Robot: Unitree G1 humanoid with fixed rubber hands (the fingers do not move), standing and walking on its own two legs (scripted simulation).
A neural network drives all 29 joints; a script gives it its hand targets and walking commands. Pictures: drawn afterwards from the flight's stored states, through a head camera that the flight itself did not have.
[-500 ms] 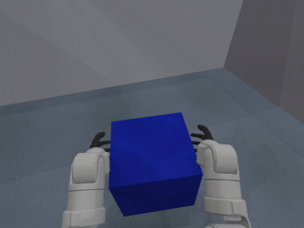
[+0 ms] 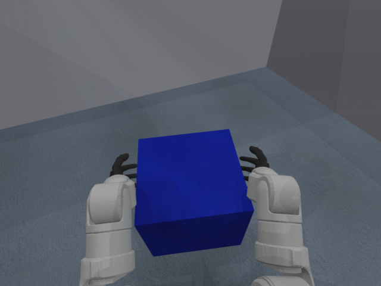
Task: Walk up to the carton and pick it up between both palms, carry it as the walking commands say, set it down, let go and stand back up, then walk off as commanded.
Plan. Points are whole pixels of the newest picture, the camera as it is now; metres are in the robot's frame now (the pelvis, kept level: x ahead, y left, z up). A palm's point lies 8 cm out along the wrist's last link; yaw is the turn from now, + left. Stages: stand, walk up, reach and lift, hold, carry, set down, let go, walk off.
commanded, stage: carry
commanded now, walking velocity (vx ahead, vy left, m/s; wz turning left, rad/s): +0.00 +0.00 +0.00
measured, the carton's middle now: (190, 193) +0.32 -0.01 +0.02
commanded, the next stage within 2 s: none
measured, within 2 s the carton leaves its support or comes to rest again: neither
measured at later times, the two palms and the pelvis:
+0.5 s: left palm (113, 208) +0.25 +0.14 +0.09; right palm (262, 195) +0.26 -0.15 +0.10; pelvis -0.03 -0.01 +0.00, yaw +0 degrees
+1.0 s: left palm (78, 237) +0.21 +0.20 +0.07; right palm (225, 199) +0.27 -0.08 +0.08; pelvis -0.05 +0.01 -0.01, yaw +7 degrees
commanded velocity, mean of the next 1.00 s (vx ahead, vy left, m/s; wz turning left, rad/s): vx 0.00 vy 0.09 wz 0.26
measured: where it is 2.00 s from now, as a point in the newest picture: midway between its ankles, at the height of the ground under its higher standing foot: outside the picture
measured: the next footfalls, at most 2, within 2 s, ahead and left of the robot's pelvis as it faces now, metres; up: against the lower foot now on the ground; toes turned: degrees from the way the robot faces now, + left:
right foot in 1.06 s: +0.01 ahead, -0.09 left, +0.00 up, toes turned +3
left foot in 1.38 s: -0.07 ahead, +0.21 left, +0.00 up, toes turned +27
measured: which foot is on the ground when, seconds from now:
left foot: down 0.00-1.00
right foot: down 0.00-0.84, up 0.86-1.00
